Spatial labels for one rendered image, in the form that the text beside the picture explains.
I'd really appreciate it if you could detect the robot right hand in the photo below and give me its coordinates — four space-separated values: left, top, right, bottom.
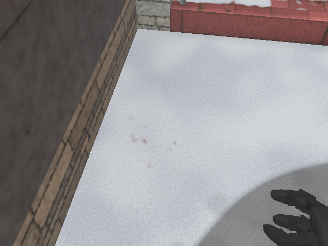
263 189 328 246

